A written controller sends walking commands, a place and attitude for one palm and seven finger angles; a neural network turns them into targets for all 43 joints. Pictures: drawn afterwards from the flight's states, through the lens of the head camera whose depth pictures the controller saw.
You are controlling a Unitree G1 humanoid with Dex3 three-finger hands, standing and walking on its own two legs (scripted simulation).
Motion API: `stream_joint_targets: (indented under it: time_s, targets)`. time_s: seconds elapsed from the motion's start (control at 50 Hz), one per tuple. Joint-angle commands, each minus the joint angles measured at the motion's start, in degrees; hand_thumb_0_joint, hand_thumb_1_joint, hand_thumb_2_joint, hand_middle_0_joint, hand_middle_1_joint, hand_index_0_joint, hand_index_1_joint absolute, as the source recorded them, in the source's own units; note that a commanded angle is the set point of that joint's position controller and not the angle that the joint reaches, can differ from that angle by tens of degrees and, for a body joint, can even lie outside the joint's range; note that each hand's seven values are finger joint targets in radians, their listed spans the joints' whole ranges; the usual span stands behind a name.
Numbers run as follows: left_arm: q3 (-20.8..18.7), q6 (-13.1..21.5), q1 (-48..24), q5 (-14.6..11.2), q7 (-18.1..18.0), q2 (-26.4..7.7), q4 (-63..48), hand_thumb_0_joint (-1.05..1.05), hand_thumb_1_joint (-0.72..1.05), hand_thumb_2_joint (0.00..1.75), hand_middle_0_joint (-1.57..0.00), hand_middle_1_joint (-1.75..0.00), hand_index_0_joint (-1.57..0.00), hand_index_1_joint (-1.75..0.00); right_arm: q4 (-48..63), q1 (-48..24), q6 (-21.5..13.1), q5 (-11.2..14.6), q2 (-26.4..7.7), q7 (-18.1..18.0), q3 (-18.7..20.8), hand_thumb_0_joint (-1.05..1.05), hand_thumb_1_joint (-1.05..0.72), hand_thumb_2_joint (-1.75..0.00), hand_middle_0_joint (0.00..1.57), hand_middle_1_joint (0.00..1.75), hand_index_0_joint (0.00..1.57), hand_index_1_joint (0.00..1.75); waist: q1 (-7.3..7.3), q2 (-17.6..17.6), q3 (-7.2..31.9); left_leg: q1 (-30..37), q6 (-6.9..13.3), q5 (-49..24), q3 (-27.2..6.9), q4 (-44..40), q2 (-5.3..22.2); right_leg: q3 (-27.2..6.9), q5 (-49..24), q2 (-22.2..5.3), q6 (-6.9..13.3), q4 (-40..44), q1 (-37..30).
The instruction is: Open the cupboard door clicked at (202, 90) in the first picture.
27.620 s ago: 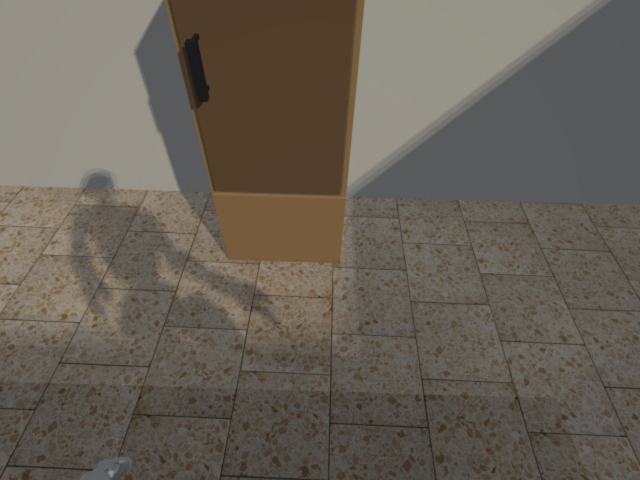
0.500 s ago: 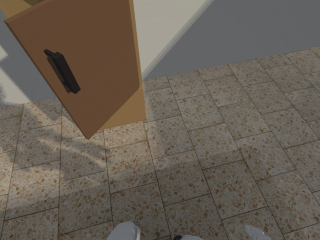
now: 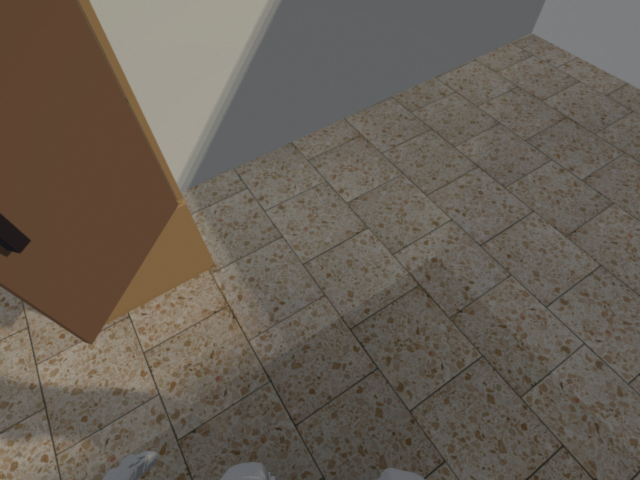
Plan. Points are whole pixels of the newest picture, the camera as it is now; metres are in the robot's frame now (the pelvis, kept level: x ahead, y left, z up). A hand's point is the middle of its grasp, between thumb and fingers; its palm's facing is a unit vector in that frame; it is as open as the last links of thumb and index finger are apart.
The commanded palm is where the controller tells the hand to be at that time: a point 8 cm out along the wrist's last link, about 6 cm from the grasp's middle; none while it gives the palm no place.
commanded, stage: walk to a spot facing it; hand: left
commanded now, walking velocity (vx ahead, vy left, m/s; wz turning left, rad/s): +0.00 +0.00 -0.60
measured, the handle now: out of the picture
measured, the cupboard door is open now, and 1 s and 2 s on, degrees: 41 41 41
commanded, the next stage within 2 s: turn to face it in 1.72 s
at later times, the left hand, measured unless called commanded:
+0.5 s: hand (216, 425) +0.20 +0.17 -0.14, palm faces -0.29 -0.93 -0.21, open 7.4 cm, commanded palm none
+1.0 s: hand (268, 364) +0.29 +0.11 -0.17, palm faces -0.53 -0.83 -0.19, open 7.4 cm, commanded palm none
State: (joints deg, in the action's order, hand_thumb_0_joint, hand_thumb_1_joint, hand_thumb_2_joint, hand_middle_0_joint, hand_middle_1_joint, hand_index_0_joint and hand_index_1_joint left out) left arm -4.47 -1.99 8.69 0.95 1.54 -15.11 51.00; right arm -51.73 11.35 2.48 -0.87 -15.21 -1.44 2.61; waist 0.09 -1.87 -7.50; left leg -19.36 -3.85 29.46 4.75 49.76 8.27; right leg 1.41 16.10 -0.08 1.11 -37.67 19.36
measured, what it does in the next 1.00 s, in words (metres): walks ahead, turning right: left foot, then right foot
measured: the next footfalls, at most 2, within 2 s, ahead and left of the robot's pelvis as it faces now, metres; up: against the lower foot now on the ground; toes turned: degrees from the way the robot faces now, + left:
left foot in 0.28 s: +0.08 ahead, +0.14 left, +0.00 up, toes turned -8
right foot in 0.58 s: +0.04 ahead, -0.13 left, +0.00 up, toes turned -27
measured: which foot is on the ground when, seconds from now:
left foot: up 0.00-0.26, down 0.28-0.56, up 0.58-0.92, down 0.94-1.00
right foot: down 0.00-0.28, up 0.30-0.56, down 0.58-0.94, up 0.96-1.00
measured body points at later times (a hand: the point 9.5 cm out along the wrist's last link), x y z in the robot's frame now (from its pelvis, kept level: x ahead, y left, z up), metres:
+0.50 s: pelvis +0.03 +0.00 +0.02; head +0.08 +0.00 +0.46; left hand +0.21 +0.22 -0.12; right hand +0.00 -0.25 -0.12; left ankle +0.04 +0.15 -0.72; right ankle -0.02 -0.11 -0.68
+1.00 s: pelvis +0.18 -0.06 +0.00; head +0.22 -0.06 +0.45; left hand +0.32 +0.15 -0.15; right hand +0.13 -0.33 -0.11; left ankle +0.29 +0.02 -0.72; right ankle +0.02 -0.10 -0.67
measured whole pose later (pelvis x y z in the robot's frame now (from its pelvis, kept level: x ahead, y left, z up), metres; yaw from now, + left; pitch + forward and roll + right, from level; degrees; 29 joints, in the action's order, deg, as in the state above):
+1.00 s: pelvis +0.18 -0.06 +0.00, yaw -37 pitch +1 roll +0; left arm -4.9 -0.7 18.3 0.8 1.8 -13.4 58.4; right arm -49.2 8.4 -4.1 -2.3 -12.3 -0.2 1.3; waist -1.4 2.6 -3.7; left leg -21.3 -0.5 14.5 5.0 35.6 4.1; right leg -4.3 28.6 2.0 1.2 -56.1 17.2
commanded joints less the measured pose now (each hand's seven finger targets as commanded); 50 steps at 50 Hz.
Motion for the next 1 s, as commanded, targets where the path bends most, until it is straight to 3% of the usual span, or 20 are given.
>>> stream_joint_targets:
  time_s: [0.0, 0.08, 0.2, 0.22, 0.24, 0.26, 0.3, 0.38, 0.5, 0.52, 0.54, 0.56, 0.58, 0.66, 0.82, 0.86, 0.88, 0.92, 0.96, 0.98]
  targets:
    - [-2.96, 0.32, 3.61, 0.58, -2.31, -12.29, -2.9, 0.0, 0.9, 0.9, -0.2, -0.3, -0.2, -0.3, 6.21, -3.87, -0.97, 0.71, -5.25, -0.21, 1.83, 0.0, -0.9, -0.9, 0.2, 0.3, 0.2, 0.3, -2.7, 17.74, 8.34, -14.23, 0.24, 1.59, -5.15, 17.69, -1.87, -24.57, -14.27, -16.33, 11.93, 18.62, -10.34]
    - [-2.34, 0.78, 1.6, 0.7, -2.37, -10.86, -3.6, 0.0, 0.9, 0.9, -0.2, -0.3, -0.2, -0.3, 4.64, -2.0, -1.03, 0.48, -2.32, 0.55, 1.25, 0.0, -0.9, -0.9, 0.2, 0.3, 0.2, 0.3, -0.78, 9.75, 10.47, -6.45, -0.48, -4.11, -2.24, 4.98, -4.6, -18.81, -20.63, -11.69, 9.75, 16.0, -7.69]
    - [-2.34, 0.13, -0.26, 0.23, -2.06, -10.17, -3.3, 0.0, 0.9, 0.9, -0.2, -0.3, -0.2, -0.3, 2.98, 3.74, -1.98, 0.94, -2.92, -0.38, 1.37, 0.0, -0.9, -0.9, 0.2, 0.3, 0.2, 0.3, 1.99, 10.85, 10.9, 6.52, 0.37, -13.44, -2.14, -18.22, -7.09, -21.71, -15.84, -8.57, 5.99, 12.22, -2.37]
    - [-1.83, -0.13, -1.08, -0.18, -1.95, -7.99, -3.87, 0.0, 0.9, 0.9, -0.2, -0.3, -0.2, -0.3, 2.25, 6.25, -2.52, 0.75, -5.16, -0.77, 1.71, 0.0, -0.9, -0.9, 0.2, 0.3, 0.2, 0.3, 3.13, 5.84, 11.39, 13.54, 1.46, -15.05, -5.64, -26.28, -3.56, -19.1, -10.1, -5.05, 3.15, 8.25, 3.66]
    - [-1.05, -0.37, 0.49, -0.9, -1.43, -3.9, -4.91, 0.0, 0.9, 0.9, -0.2, -0.3, -0.2, -0.3, 2.29, 6.9, -3.2, -0.33, -10.71, -1.06, 2.63, 0.0, -0.9, -0.9, 0.2, 0.3, 0.2, 0.3, 2.74, -11.17, 11.36, 18.36, 6.35, -15.08, -21.6, -34.06, 10.35, -11.37, 5.38, 2.99, -0.63, -2.74, 13.07]
    - [-0.73, -0.17, -0.11, -0.58, -1.12, -4.44, -5.71, 0.0, 0.9, 0.9, -0.2, -0.3, -0.2, -0.3, 3.03, 7.82, -3.16, -0.69, -13.35, -1.32, 3.15, 0.0, -0.9, -0.9, 0.2, 0.3, 0.2, 0.3, 2.99, -16.58, 11.67, 16.59, 12.13, -20.97, -29.56, -35.52, 20.13, -4.7, 19.98, 3.37, -2.64, -16.11, 14.47]
    - [-1.74, -0.18, -0.3, 0.19, -0.21, -5.44, -5.57, 0.0, 0.9, 0.9, -0.2, -0.3, -0.2, -0.3, 4.82, 3.95, -3.29, -1.41, -11.17, -1.28, 2.27, 0.0, -0.9, -0.9, 0.2, 0.3, 0.2, 0.3, 1.09, -4.71, 9.54, 8.17, 15.14, -22.25, -23.5, -35.01, 18.17, -4.82, 16.13, 0.18, -3.2, -27.21, 12.09]
    - [-0.97, -0.6, -2.43, 0.14, 1.18, -2.32, -5.01, 0.0, 0.9, 0.9, -0.2, -0.3, -0.2, -0.3, 4.21, 2.65, -3.25, -1.62, -8.15, -1.24, 1.61, 0.0, -0.9, -0.9, 0.2, 0.3, 0.2, 0.3, 0.38, -11.61, 7.83, 11.99, 9.36, -37.3, -5.15, -29.17, 9.2, 0.67, 10.9, -1.39, -4.13, -19.14, 11.4]
    - [-0.64, 1.03, -1.7, 0.34, 2.12, -2.53, -4.26, 0.0, 0.9, 0.9, -0.2, -0.3, -0.2, -0.3, 2.3, 6.67, -3.21, -1.27, -10.18, 0.06, 2.63, 0.0, -0.9, -0.9, 0.2, 0.3, 0.2, 0.3, 1.02, -7.75, 9.93, 10.14, 6.86, -18.03, -0.15, -23.3, 9.76, 7.35, 6.1, 1.57, -1.39, 6.2, -4.44]
    - [-1.45, 1.37, 4.2, 0.42, 1.74, -4.76, -2.27, 0.0, 0.9, 0.9, -0.2, -0.3, -0.2, -0.3, 2.92, 4.86, -3.2, -0.89, -9.49, 0.32, 2.57, 0.0, -0.9, -0.9, 0.2, 0.3, 0.2, 0.3, -2.28, -2.12, 11.17, 2.27, 4.69, -12.82, 2.58, -15.33, 7.12, 4.8, 3.12, 0.97, 0.25, 12.46, -15.58]
    - [-3.03, 2.14, 11.5, 1.03, 0.84, -11.32, -0.16, 0.0, 0.9, 0.9, -0.2, -0.3, -0.2, -0.3, 5.31, 1.48, -3.28, 0.24, -5.28, 0.92, 1.75, 0.0, -0.9, -0.9, 0.2, 0.3, 0.2, 0.3, -6.31, 15.81, 12.11, -13.91, 1.27, -2.26, 9.09, 1.19, 0.04, -16.61, 8.47, -12.66, 5.8, 20.86, -28.07]
    - [-4.1, 2.08, 16.29, 0.17, -0.42, -15.85, 1.23, 0.0, 0.9, 0.9, -0.2, -0.3, -0.2, -0.3, 9.23, -6.18, -3.21, 0.06, -3.86, 1.18, 0.96, 0.0, -0.9, -0.9, 0.2, 0.3, 0.2, 0.3, -9.74, 22.62, 8.86, -25.46, 0.2, 11.05, 3.47, 12.74, -3.85, -34.16, 4.46, -23.06, 12.37, 25.19, -27.32]
    - [-4.18, 2.37, 16.13, -0.14, -1.11, -15.61, 1.0, 0.0, 0.9, 0.9, -0.2, -0.3, -0.2, -0.3, 9.65, -8.11, -3.35, 0.01, -5.28, 1.34, 1.06, 0.0, -0.9, -0.9, 0.2, 0.3, 0.2, 0.3, -9.3, 17.07, 6.56, -29.81, 0.81, 5.98, -3.95, 17.68, -1.5, -33.98, 7.39, -23.4, 15.31, 25.69, -26.37]
    - [-2.27, 3.81, 5.11, 0.31, -1.64, -8.71, -1.37, 0.0, 0.9, 0.9, -0.2, -0.3, -0.2, -0.3, 6.17, -5.26, -3.11, -0.52, -4.22, 2.29, 2.04, 0.0, -0.9, -0.9, 0.2, 0.3, 0.2, 0.3, -1.71, 11.29, 3.64, -17.28, -0.49, -7.55, -4.31, 11.47, -0.4, -20.64, 1.61, -14.8, 10.82, 25.34, -9.83]
    - [-2.67, 4.7, 8.0, 0.36, -0.78, -10.01, 1.14, 0.0, 0.9, 0.9, -0.2, -0.3, -0.2, -0.3, 6.49, -5.98, -5.14, 0.03, -2.08, 2.49, 1.62, 0.0, -0.9, -0.9, 0.2, 0.3, 0.2, 0.3, -1.98, 10.16, 7.76, -5.92, -0.26, -13.02, -0.5, -12.19, -5.93, -18.52, -8.32, -10.81, 9.46, 19.95, -13.42]
    - [-2.64, 4.46, 5.89, 0.19, -0.71, -9.21, 1.27, 0.0, 0.9, 0.9, -0.2, -0.3, -0.2, -0.3, 4.78, -1.04, -5.77, -0.02, -3.3, 1.88, 1.86, 0.0, -0.9, -0.9, 0.2, 0.3, 0.2, 0.3, 1.23, 8.91, 7.87, 5.94, 0.19, -17.06, 0.1, -20.09, -6.69, -17.17, -5.83, -8.49, 7.35, 15.71, -6.26]
    - [-2.31, 4.46, 4.42, 0.09, -0.5, -7.16, 0.61, 0.0, 0.9, 0.9, -0.2, -0.3, -0.2, -0.3, 2.4, 5.65, -6.17, -0.18, -5.86, 1.01, 2.39, 0.0, -0.9, -0.9, 0.2, 0.3, 0.2, 0.3, 4.49, 3.72, 9.63, 17.55, 1.16, -16.56, -1.32, -23.67, -5.06, -14.35, -6.87, -5.31, 5.41, 8.37, 0.56]
    - [-0.75, 4.52, 5.77, -0.62, 0.24, -1.66, -1.76, 0.0, 0.9, 0.9, -0.2, -0.3, -0.2, -0.3, -0.35, 20.3, -6.6, -1.96, -15.57, -0.19, 3.99, 0.0, -0.9, -0.9, 0.2, 0.3, 0.2, 0.3, 8.81, -20.13, 18.03, 32.15, 11.78, -1.16, -36.81, -35.79, 21.71, -2.78, 18.9, 4.94, 0.22, -27.38, 19.23]
    - [-1.04, 5.02, 1.61, 0.15, 0.75, -2.82, -3.13, 0.0, 0.9, 0.9, -0.2, -0.3, -0.2, -0.3, 2.08, 14.01, -6.06, -1.71, -12.38, 0.21, 3.12, 0.0, -0.9, -0.9, 0.2, 0.3, 0.2, 0.3, 6.0, -4.01, 8.67, 19.8, 15.56, 0.06, -34.83, -37.68, 22.07, -4.76, 12.92, -2.49, 0.57, -36.67, 23.17]
    - [-1.27, 4.76, -0.58, 0.74, 0.91, -2.21, -1.99, 0.0, 0.9, 0.9, -0.2, -0.3, -0.2, -0.3, 1.8, 11.15, -6.49, -1.72, -9.12, 0.19, 2.41, 0.0, -0.9, -0.9, 0.2, 0.3, 0.2, 0.3, 4.51, -6.96, 4.4, 13.44, 13.16, -4.33, -28.22, -38.03, 17.91, -4.53, 8.43, -3.54, 0.11, -37.77, 23.01]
